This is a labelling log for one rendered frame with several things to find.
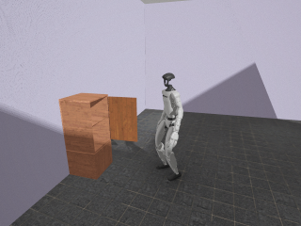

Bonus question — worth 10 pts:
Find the robot torso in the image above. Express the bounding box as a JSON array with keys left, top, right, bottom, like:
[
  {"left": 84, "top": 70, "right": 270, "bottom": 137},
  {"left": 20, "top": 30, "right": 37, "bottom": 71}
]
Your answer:
[{"left": 163, "top": 89, "right": 178, "bottom": 128}]

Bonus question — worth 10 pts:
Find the robot right forearm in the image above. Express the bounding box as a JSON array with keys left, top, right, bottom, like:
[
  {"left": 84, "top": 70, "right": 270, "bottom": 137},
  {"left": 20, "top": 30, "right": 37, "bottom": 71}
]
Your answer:
[{"left": 160, "top": 109, "right": 166, "bottom": 121}]

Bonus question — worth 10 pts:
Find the cupboard door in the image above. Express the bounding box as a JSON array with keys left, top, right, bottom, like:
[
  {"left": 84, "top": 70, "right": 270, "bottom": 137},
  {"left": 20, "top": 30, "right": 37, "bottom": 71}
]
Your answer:
[{"left": 108, "top": 96, "right": 138, "bottom": 142}]

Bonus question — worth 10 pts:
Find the robot left upper arm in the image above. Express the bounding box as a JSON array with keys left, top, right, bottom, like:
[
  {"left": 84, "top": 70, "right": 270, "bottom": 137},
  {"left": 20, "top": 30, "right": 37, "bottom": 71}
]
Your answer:
[{"left": 171, "top": 90, "right": 183, "bottom": 115}]

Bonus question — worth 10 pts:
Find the left robot hand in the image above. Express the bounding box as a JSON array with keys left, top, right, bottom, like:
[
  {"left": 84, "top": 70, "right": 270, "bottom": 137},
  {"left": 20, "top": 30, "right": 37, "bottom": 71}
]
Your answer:
[{"left": 167, "top": 131, "right": 179, "bottom": 148}]

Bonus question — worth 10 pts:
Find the robot left forearm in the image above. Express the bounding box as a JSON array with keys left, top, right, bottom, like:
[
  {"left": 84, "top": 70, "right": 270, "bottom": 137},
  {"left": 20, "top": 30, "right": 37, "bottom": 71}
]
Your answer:
[{"left": 173, "top": 109, "right": 183, "bottom": 133}]

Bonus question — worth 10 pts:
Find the robot head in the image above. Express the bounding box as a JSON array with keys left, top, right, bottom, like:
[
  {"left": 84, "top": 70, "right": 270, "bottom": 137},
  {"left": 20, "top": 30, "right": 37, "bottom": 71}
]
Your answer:
[{"left": 162, "top": 73, "right": 175, "bottom": 91}]

